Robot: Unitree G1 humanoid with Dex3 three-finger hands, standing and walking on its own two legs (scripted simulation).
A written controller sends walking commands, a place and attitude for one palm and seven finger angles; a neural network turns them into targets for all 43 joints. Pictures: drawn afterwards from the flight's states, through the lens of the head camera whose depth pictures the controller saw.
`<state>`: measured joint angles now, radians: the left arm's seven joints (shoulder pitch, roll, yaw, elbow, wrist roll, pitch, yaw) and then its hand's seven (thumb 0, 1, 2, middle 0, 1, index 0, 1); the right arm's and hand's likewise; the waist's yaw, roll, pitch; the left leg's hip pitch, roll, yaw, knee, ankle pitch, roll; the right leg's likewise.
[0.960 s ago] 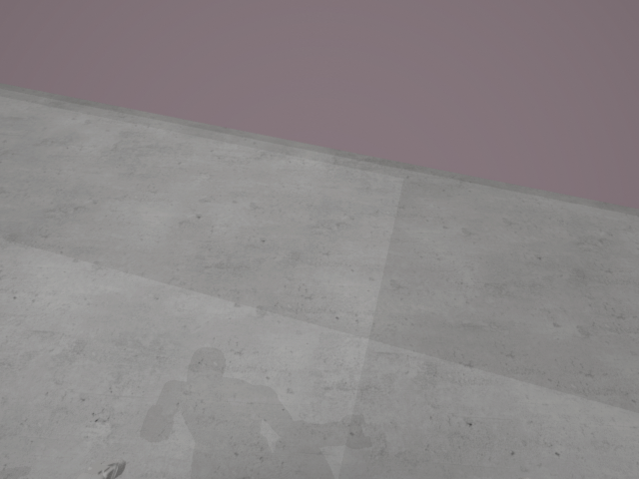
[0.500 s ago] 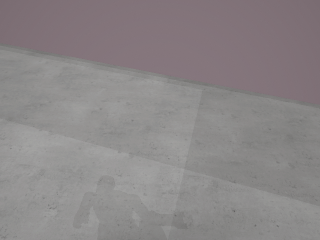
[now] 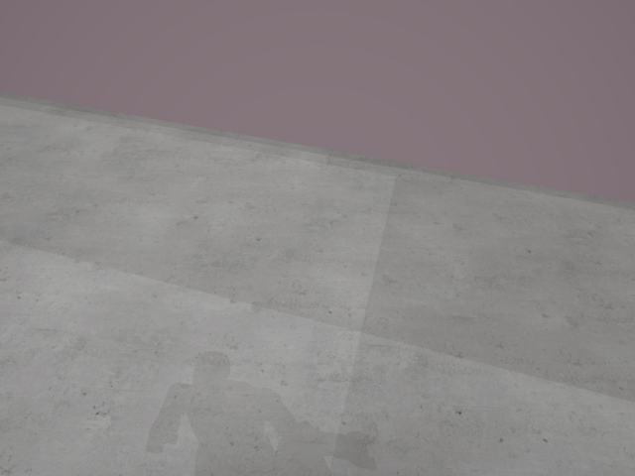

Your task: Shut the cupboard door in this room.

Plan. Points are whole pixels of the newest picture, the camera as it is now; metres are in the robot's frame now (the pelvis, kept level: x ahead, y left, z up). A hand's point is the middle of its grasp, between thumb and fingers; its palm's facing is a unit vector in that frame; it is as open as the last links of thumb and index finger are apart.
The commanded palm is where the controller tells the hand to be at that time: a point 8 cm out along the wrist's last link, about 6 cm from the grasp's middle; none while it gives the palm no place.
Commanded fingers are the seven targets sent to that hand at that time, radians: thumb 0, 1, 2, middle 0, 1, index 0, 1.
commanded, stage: turn or walk to find it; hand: left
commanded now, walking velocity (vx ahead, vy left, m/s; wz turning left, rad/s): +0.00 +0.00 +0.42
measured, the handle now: out of the picture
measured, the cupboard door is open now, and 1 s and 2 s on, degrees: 87 87 87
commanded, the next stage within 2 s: none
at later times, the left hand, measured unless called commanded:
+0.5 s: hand out of the picture +0.03 +0.23 -0.18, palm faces +0.15 -0.96 -0.22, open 7.4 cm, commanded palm none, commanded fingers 0.00 0.90 0.90 -0.20 -0.30 -0.20 -0.30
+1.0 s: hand out of the picture -0.08 +0.18 -0.16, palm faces +0.40 -0.88 -0.26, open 7.4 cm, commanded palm none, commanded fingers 0.00 0.90 0.90 -0.20 -0.30 -0.20 -0.30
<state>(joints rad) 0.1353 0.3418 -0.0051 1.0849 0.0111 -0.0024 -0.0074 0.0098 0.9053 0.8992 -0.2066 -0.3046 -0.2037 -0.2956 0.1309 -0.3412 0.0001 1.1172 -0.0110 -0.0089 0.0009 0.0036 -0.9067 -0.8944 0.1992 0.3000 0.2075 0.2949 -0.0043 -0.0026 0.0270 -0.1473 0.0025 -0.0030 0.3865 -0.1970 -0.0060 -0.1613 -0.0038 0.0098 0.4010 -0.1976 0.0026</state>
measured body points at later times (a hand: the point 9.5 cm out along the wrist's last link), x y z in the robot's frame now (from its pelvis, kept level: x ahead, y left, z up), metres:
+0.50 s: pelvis -0.02 +0.02 -0.01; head +0.02 +0.05 +0.44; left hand +0.02 +0.28 -0.16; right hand +0.05 -0.21 -0.15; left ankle +0.01 +0.12 -0.74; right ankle -0.03 -0.13 -0.68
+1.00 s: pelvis -0.04 -0.02 -0.01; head -0.02 -0.02 +0.44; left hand -0.10 +0.23 -0.14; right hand +0.10 -0.26 -0.15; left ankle -0.12 +0.11 -0.67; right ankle -0.03 -0.14 -0.74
